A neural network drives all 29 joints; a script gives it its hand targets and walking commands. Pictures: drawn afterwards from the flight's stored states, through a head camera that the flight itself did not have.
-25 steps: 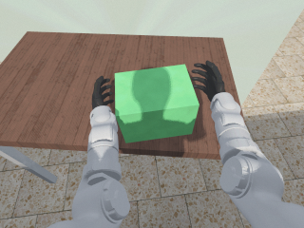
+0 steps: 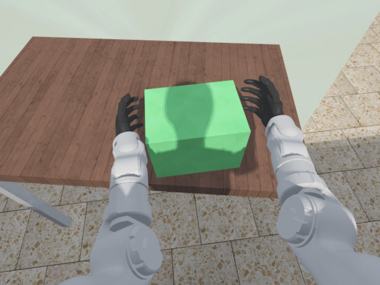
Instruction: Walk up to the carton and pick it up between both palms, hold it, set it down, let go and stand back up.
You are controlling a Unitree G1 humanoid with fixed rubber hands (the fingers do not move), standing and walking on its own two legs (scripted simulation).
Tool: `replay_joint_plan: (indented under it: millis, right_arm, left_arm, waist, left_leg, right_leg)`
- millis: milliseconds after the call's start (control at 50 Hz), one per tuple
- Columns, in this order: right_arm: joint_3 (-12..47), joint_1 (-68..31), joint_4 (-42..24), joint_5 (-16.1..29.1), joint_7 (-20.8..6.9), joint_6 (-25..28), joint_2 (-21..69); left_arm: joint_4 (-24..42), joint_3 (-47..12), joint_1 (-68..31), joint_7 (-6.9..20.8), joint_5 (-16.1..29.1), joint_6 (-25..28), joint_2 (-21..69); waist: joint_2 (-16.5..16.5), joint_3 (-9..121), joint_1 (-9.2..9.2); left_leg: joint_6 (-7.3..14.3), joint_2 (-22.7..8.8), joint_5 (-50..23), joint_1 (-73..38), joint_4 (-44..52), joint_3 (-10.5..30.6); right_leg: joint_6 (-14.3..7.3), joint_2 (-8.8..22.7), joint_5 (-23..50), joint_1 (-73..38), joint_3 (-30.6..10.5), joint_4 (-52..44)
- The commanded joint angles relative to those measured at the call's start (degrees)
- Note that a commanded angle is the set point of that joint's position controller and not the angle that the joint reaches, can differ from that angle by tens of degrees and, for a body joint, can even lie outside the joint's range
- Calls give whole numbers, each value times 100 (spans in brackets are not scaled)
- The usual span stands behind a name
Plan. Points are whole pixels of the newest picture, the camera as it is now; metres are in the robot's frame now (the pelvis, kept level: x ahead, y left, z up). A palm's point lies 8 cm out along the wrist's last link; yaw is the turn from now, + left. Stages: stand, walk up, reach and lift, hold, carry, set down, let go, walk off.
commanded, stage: set down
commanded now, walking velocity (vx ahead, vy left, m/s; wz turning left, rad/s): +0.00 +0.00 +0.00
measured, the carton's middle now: (194, 130) +0.47 +0.03 +0.00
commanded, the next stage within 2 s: none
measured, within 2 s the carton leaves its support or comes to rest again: rests again in 0.48 s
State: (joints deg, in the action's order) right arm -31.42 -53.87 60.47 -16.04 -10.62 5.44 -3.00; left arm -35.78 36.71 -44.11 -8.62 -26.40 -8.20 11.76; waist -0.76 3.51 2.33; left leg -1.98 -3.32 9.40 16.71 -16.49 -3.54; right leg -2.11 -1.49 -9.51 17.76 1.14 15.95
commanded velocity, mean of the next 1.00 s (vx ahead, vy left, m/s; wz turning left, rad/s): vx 0.00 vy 0.00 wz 0.00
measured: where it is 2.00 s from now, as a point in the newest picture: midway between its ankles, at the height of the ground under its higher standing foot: outside the picture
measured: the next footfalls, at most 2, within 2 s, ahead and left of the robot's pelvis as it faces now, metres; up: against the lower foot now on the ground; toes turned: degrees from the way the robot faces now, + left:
none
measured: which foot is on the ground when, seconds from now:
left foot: down 0.00-1.00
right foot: down 0.00-1.00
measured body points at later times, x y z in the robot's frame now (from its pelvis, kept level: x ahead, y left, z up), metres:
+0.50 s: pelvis +0.00 +0.00 +0.00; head +0.09 +0.00 +0.44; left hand +0.42 +0.17 +0.06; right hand +0.48 -0.14 +0.08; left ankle -0.05 +0.15 -0.75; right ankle -0.03 -0.09 -0.75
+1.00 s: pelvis +0.00 +0.00 -0.01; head +0.11 -0.03 +0.43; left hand +0.43 +0.17 +0.05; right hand +0.52 -0.17 +0.09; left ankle -0.04 +0.15 -0.74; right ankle -0.03 -0.09 -0.75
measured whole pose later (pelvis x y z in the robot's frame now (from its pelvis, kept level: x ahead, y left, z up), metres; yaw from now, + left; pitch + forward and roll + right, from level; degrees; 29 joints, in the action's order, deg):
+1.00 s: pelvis +0.00 +0.00 -0.01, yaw +0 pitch +23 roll +1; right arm 4.6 -64.1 75.3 13.7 -6.8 6.7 -24.6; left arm -52.6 19.9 -49.0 -15.7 -3.2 -1.2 5.0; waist 1.7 11.1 9.0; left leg -2.4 -3.6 8.3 33.3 -23.6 -3.4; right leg -2.6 -1.5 -8.7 31.5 1.1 17.6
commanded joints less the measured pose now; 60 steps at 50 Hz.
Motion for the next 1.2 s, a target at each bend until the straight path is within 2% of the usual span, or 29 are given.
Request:
replay_joint_plan:
  millis: [0,180,260,340,420,520,600,700,800,960,1040,1180]
  right_arm:
    - [934,-2206,-174,-501,-603,-104,1662]
    - [925,-2234,-313,-423,-399,-72,1267]
    - [1010,-2206,-264,-198,-229,-27,601]
    - [1358,-2397,23,331,-17,27,-129]
    - [1799,-2580,462,1061,129,27,-801]
    - [2502,-3028,661,1992,308,131,-1378]
    - [2909,-3323,799,2482,411,270,-1849]
    - [3261,-3584,1116,2834,500,353,-2358]
    - [3525,-3845,1267,3129,482,389,-2709]
    - [3924,-3825,1233,3591,302,195,-3001]
    - [4161,-3872,956,3810,247,120,-3105]
    - [4400,-3999,324,4087,209,29,-3298]
  left_arm:
    - [-150,-840,-1892,433,-14,36,1607]
    - [-67,-646,-1975,205,-12,208,1105]
    - [35,-723,-1960,0,151,293,604]
    - [55,-1070,-2060,-281,480,390,191]
    - [-292,-1472,-2132,-528,842,383,-143]
    - [-769,-1934,-2342,-730,1423,479,-474]
    - [-1212,-2117,-2509,-752,1821,668,-791]
    - [-1556,-2158,-2669,-711,2167,864,-1157]
    - [-1384,-2057,-2899,-693,2357,974,-1449]
    - [-894,-1955,-2891,-657,2459,846,-1761]
    - [-730,-1907,-2930,-615,2545,794,-2000]
    - [-571,-2018,-2996,-524,2780,671,-2334]
  waist:
    - [-436,2181,921]
    - [-463,2230,903]
    - [-358,2410,861]
    - [-170,2626,856]
    - [92,3019,932]
    - [48,3595,1009]
    - [-143,3845,1100]
    - [-397,3969,1198]
    - [-519,4325,1292]
    - [-668,4593,1405]
    - [-808,4658,1458]
    - [-974,4915,1430]
  left_leg:
    - [299,175,-2751,-892,-321,-292]
    - [310,200,-2775,-863,-347,-307]
    - [246,167,-3035,-1030,-420,-284]
    - [127,100,-3419,-1231,-602,-231]
    - [-21,31,-3753,-1295,-822,-140]
    - [-146,9,-3723,-883,-1075,-86]
    - [-201,6,-3473,-489,-1124,-104]
    - [-257,10,-3354,-222,-1156,-144]
    - [-280,26,-3488,-11,-1243,-199]
    - [-253,63,-3491,178,-1195,-268]
    - [-200,119,-3268,488,-1096,-314]
    - [-141,191,-2967,886,-976,-336]
  right_leg:
    - [247,-71,1463,-624,331,231]
    - [288,-74,1421,-535,288,247]
    - [267,-110,1401,-348,270,233]
    - [184,-175,1297,106,218,206]
    - [32,-260,1371,523,146,197]
    - [-112,-332,1709,606,40,329]
    - [-161,-371,1996,352,5,489]
    - [-166,-397,2379,143,-55,660]
    - [-135,-417,2782,64,-99,853]
    - [-101,-439,3165,-106,-200,941]
    - [-25,-416,3573,-473,-284,1052]
    - [101,-392,4108,-1017,-364,1188]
